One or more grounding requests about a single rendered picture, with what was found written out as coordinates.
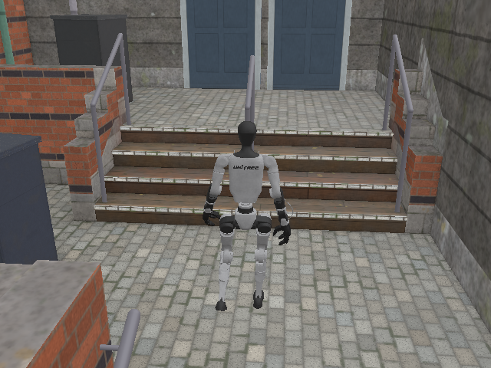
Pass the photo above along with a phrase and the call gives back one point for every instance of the stairs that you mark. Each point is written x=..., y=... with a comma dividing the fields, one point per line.
x=301, y=199

